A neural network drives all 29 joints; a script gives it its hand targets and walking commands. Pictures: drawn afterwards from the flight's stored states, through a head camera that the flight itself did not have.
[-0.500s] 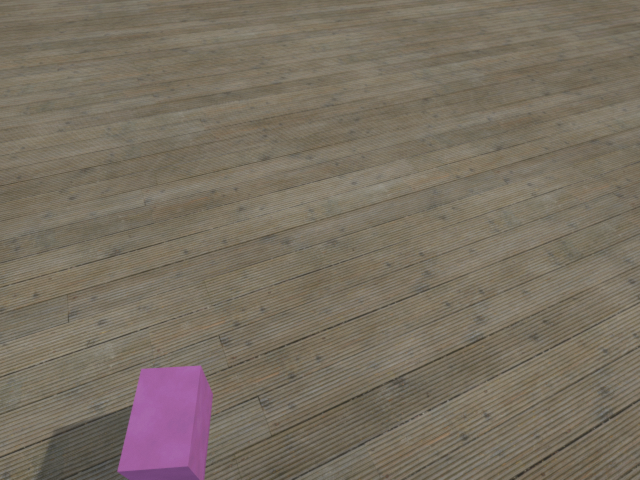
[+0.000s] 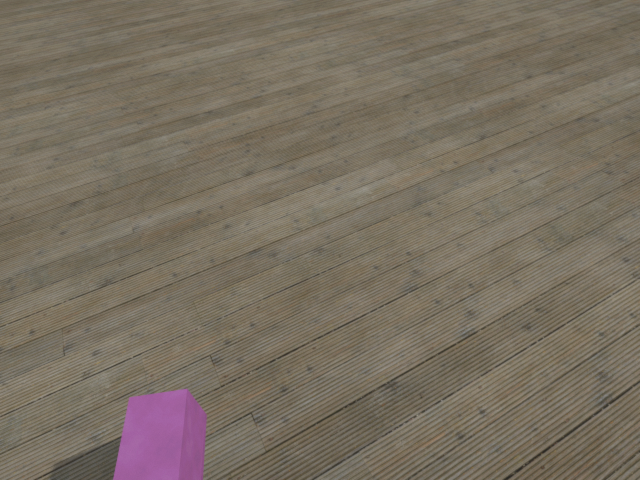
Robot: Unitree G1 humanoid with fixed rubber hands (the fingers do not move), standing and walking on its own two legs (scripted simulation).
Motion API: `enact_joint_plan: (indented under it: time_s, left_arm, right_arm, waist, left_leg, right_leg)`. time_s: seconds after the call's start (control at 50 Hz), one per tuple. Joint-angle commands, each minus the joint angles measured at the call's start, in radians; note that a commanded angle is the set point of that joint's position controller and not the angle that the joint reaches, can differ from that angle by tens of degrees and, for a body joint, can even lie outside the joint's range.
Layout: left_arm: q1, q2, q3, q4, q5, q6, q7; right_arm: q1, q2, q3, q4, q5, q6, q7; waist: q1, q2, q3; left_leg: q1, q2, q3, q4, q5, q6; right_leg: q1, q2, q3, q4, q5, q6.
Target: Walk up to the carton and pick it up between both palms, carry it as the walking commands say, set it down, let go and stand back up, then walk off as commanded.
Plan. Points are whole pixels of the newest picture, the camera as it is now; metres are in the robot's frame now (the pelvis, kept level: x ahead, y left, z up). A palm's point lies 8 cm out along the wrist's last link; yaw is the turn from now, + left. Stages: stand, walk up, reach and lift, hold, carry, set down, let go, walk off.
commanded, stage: stand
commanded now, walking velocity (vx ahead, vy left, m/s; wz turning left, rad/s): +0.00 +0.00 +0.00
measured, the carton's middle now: (165, 451) +0.36 +0.46 -0.67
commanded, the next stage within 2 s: walk off in 0.12 s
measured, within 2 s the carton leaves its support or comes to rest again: neither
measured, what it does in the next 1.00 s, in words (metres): stands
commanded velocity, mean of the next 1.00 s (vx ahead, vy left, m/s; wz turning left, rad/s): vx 0.00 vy -0.03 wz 0.00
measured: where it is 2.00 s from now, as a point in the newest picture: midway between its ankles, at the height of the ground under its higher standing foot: outside the picture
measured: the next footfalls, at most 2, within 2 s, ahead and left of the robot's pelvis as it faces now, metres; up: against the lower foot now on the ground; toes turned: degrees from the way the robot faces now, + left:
none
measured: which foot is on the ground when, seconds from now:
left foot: down 0.00-1.00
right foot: down 0.00-1.00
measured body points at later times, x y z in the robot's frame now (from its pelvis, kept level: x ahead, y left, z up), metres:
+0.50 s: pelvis +0.00 -0.04 +0.00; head +0.01 -0.03 +0.45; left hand -0.04 +0.18 -0.16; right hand -0.02 -0.24 -0.16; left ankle -0.03 +0.13 -0.74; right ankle -0.02 -0.14 -0.74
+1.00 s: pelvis +0.00 -0.03 +0.00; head -0.01 -0.03 +0.45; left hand -0.01 +0.18 -0.16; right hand -0.03 -0.23 -0.16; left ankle -0.03 +0.13 -0.74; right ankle -0.02 -0.14 -0.74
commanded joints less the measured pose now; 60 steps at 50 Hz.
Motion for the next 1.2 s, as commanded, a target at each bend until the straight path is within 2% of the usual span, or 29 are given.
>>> enact_joint_plan:
  time_s: [0.0, 0.02, 0.04, 0.08, 0.16, 0.24, 0.26, 0.32, 0.38, 0.44, 0.46, 0.48, 0.52, 0.56, 0.6, 0.62, 0.68, 0.76, 0.88, 0.9, 0.92, 0.96, 1.02, 1.04, 1.08, 1.1, 1.12, 1.16, 1.18]
  left_arm:
    - [0.072, 0.066, -0.003, -0.020, -0.013, -0.021, 0.000]
    - [0.071, 0.116, 0.006, -0.003, -0.019, -0.024, 0.001]
    - [0.074, 0.096, 0.006, -0.014, -0.015, -0.031, -0.003]
    - [0.127, 0.083, 0.001, 0.021, -0.011, -0.037, 0.005]
    - [0.122, 0.045, -0.008, 0.033, -0.009, -0.030, 0.005]
    - [0.081, 0.059, 0.002, 0.004, 0.001, -0.035, -0.004]
    - [0.111, 0.080, 0.007, 0.010, 0.008, -0.038, -0.003]
    - [0.133, 0.096, 0.012, 0.045, -0.004, -0.030, 0.014]
    - [0.142, 0.094, 0.020, 0.030, -0.008, -0.020, 0.019]
    - [0.137, 0.057, 0.013, 0.026, -0.008, -0.005, 0.025]
    - [0.153, 0.050, 0.011, 0.014, -0.008, -0.007, 0.013]
    - [0.127, 0.060, 0.014, 0.005, -0.007, -0.015, 0.018]
    - [0.145, 0.092, 0.020, 0.003, -0.007, -0.013, 0.020]
    - [0.171, 0.074, 0.012, 0.014, 0.002, -0.003, 0.023]
    - [0.138, 0.057, 0.009, -0.001, -0.003, -0.003, 0.012]
    - [0.144, 0.099, 0.012, -0.005, -0.004, -0.011, 0.013]
    - [0.128, 0.095, 0.013, -0.016, -0.002, -0.020, 0.007]
    - [0.158, 0.092, 0.013, -0.002, -0.003, -0.022, 0.001]
    - [0.131, 0.040, -0.002, -0.006, -0.007, -0.023, -0.006]
    - [0.121, 0.048, -0.004, -0.020, -0.009, -0.021, -0.007]
    - [0.120, 0.068, -0.004, -0.025, -0.004, -0.027, -0.003]
    - [0.141, 0.080, 0.001, -0.014, -0.011, -0.030, 0.000]
    - [0.099, 0.062, -0.005, -0.025, 0.001, -0.038, -0.002]
    - [0.095, 0.049, -0.011, -0.016, -0.007, -0.032, -0.008]
    - [0.145, 0.026, -0.019, -0.011, -0.007, -0.039, -0.006]
    - [0.147, 0.039, -0.016, -0.014, -0.015, -0.038, -0.011]
    - [0.143, 0.033, -0.017, -0.005, -0.016, -0.032, -0.002]
    - [0.135, 0.054, -0.011, -0.016, -0.019, -0.028, -0.004]
    - [0.116, 0.096, -0.002, -0.022, -0.012, -0.037, -0.007]
  right_arm:
    - [0.046, -0.018, 0.002, 0.002, 0.000, -0.022, -0.002]
    - [0.039, -0.071, -0.012, 0.006, -0.004, -0.021, -0.001]
    - [0.052, -0.047, -0.011, 0.025, 0.000, -0.026, -0.004]
    - [0.091, -0.038, -0.014, 0.048, 0.001, -0.016, -0.017]
    - [0.100, -0.066, -0.033, 0.058, 0.006, -0.016, -0.015]
    - [0.096, -0.023, -0.025, 0.066, 0.002, -0.016, -0.015]
    - [0.078, -0.033, -0.023, 0.074, 0.001, -0.014, -0.013]
    - [0.064, 0.006, -0.016, 0.053, 0.002, -0.015, -0.012]
    - [0.055, -0.034, -0.024, 0.031, -0.001, -0.023, -0.016]
    - [0.075, -0.094, -0.048, 0.026, -0.002, -0.026, -0.022]
    - [0.067, -0.080, -0.046, 0.036, 0.000, -0.019, -0.027]
    - [0.071, -0.074, -0.049, 0.046, -0.003, -0.014, -0.031]
    - [0.052, -0.024, -0.030, 0.027, -0.004, -0.010, -0.030]
    - [0.062, -0.001, -0.027, 0.030, 0.003, -0.006, -0.030]
    - [0.068, -0.025, -0.032, 0.035, 0.001, 0.001, -0.034]
    - [0.080, -0.012, -0.025, 0.039, 0.009, 0.003, -0.027]
    - [0.072, -0.027, -0.022, 0.046, 0.008, -0.007, -0.017]
    - [0.097, 0.012, -0.006, 0.060, -0.001, -0.015, -0.019]
    - [0.126, -0.025, -0.014, 0.068, 0.002, -0.015, -0.019]
    - [0.119, 0.008, -0.007, 0.071, -0.009, -0.010, -0.017]
    - [0.106, -0.033, -0.012, 0.063, 0.006, -0.012, -0.011]
    - [0.116, -0.018, -0.016, 0.064, 0.003, -0.014, -0.014]
    - [0.110, -0.050, -0.023, 0.070, 0.013, -0.018, -0.020]
    - [0.120, -0.029, -0.020, 0.064, 0.011, -0.016, -0.017]
    - [0.153, -0.005, -0.012, 0.084, 0.001, -0.011, -0.024]
    - [0.176, 0.011, -0.003, 0.091, -0.004, -0.011, -0.021]
    - [0.154, 0.013, -0.008, 0.081, -0.005, -0.014, -0.017]
    - [0.132, -0.014, -0.013, 0.070, 0.002, -0.017, -0.017]
    - [0.123, -0.040, -0.019, 0.063, 0.008, -0.024, -0.019]
  waist:
    - [0.018, -0.110, 0.033]
    - [0.022, -0.106, 0.026]
    - [0.024, -0.039, 0.040]
    - [0.025, -0.067, 0.053]
    - [0.006, -0.010, 0.101]
    - [0.023, -0.055, 0.082]
    - [0.028, -0.010, 0.064]
    - [0.012, -0.065, 0.130]
    - [0.013, -0.058, 0.080]
    - [-0.013, -0.036, 0.046]
    - [0.023, -0.033, 0.056]
    - [0.004, -0.007, 0.062]
    - [0.014, 0.049, 0.045]
    - [0.016, -0.072, 0.068]
    - [0.005, -0.044, 0.067]
    - [0.012, -0.096, 0.068]
    - [0.014, 0.006, 0.103]
    - [0.026, -0.024, 0.108]
    - [0.020, 0.023, 0.143]
    - [0.022, -0.028, 0.128]
    - [0.025, -0.002, 0.119]
    - [0.037, -0.058, 0.063]
    - [0.012, -0.008, 0.084]
    - [0.011, -0.078, 0.072]
    - [0.031, -0.038, 0.118]
    - [0.032, -0.063, 0.095]
    - [0.029, -0.008, 0.117]
    - [0.045, -0.045, 0.118]
    - [0.021, -0.017, 0.090]
  left_leg:
    - [0.003, 0.061, -0.057, -0.166, 0.279, 0.003]
    - [0.031, 0.070, -0.060, -0.198, 0.304, 0.003]
    - [0.024, 0.067, -0.057, -0.165, 0.291, 0.005]
    - [0.048, 0.064, -0.055, -0.201, 0.244, 0.004]
    - [0.024, 0.065, -0.042, -0.203, 0.228, -0.013]
    - [0.006, 0.069, -0.041, -0.203, 0.218, -0.013]
    - [0.047, 0.064, -0.046, -0.202, 0.215, -0.008]
    - [0.004, 0.095, -0.040, -0.183, 0.168, -0.025]
    - [-0.011, 0.110, -0.039, -0.134, 0.220, -0.031]
    - [-0.037, 0.113, -0.015, -0.091, 0.211, -0.036]
    - [-0.042, 0.099, -0.011, -0.077, 0.203, -0.041]
    - [-0.052, 0.102, 0.002, -0.077, 0.184, -0.044]
    - [-0.043, 0.097, -0.004, -0.066, 0.196, -0.043]
    - [-0.074, 0.080, 0.008, -0.035, 0.145, -0.043]
    - [-0.061, 0.061, 0.011, -0.040, 0.107, -0.026]
    - [-0.038, 0.073, 0.000, -0.075, 0.129, -0.026]
    - [-0.033, 0.081, -0.012, -0.106, 0.156, -0.031]
    - [-0.007, 0.085, -0.037, -0.138, 0.197, -0.035]
    - [-0.010, 0.087, -0.038, -0.182, 0.155, -0.021]
    - [-0.020, 0.087, -0.048, -0.192, 0.173, -0.013]
    - [-0.003, 0.080, -0.037, -0.184, 0.167, -0.020]
    - [0.032, 0.081, -0.044, -0.174, 0.186, -0.008]
    - [0.006, 0.069, -0.035, -0.170, 0.189, -0.008]
    - [0.012, 0.075, -0.027, -0.181, 0.209, -0.005]
    - [0.009, 0.073, -0.028, -0.173, 0.212, -0.010]
    - [0.020, 0.074, -0.040, -0.184, 0.197, -0.014]
    - [-0.002, 0.072, -0.035, -0.173, 0.174, -0.011]
    - [-0.013, 0.069, -0.042, -0.174, 0.190, -0.015]
    - [0.005, 0.075, -0.049, -0.177, 0.193, -0.009]
  right_leg:
    - [0.050, -0.074, 0.081, -0.112, 0.368, -0.042]
    - [0.035, -0.077, 0.085, -0.125, 0.371, -0.040]
    - [0.047, -0.081, 0.077, -0.122, 0.387, -0.043]
    - [0.044, -0.076, 0.092, -0.142, 0.342, -0.040]
    - [0.026, -0.078, 0.105, -0.158, 0.339, -0.055]
    - [0.044, -0.078, 0.098, -0.157, 0.326, -0.062]
    - [0.022, -0.074, 0.096, -0.152, 0.370, -0.054]
    - [-0.023, -0.061, 0.082, -0.173, 0.294, -0.059]
    - [0.006, -0.057, 0.081, -0.131, 0.318, -0.052]
    - [0.022, -0.049, 0.054, -0.088, 0.331, -0.062]
    - [0.004, -0.056, 0.054, -0.103, 0.321, -0.054]
    - [-0.005, -0.054, 0.074, -0.108, 0.321, -0.070]
    - [-0.006, -0.055, 0.080, -0.097, 0.319, -0.074]
    - [0.001, -0.066, 0.109, -0.142, 0.312, -0.088]
    - [-0.001, -0.081, 0.148, -0.164, 0.267, -0.092]
    - [-0.019, -0.090, 0.156, -0.166, 0.283, -0.090]
    - [-0.017, -0.066, 0.135, -0.166, 0.274, -0.084]
    - [-0.020, -0.037, 0.089, -0.141, 0.295, -0.075]
    - [-0.051, -0.045, 0.097, -0.163, 0.201, -0.072]
    - [-0.026, -0.039, 0.074, -0.160, 0.196, -0.068]
    - [-0.027, -0.034, 0.076, -0.159, 0.197, -0.063]
    - [-0.003, -0.044, 0.080, -0.159, 0.187, -0.064]
    - [0.018, -0.051, 0.096, -0.169, 0.290, -0.062]
    - [0.022, -0.058, 0.091, -0.159, 0.303, -0.058]
    - [-0.011, -0.044, 0.081, -0.163, 0.264, -0.062]
    - [-0.009, -0.040, 0.076, -0.152, 0.212, -0.062]
    - [-0.015, -0.047, 0.084, -0.171, 0.193, -0.065]
    - [-0.007, -0.045, 0.078, -0.166, 0.241, -0.064]
    - [-0.011, -0.050, 0.089, -0.161, 0.256, -0.069]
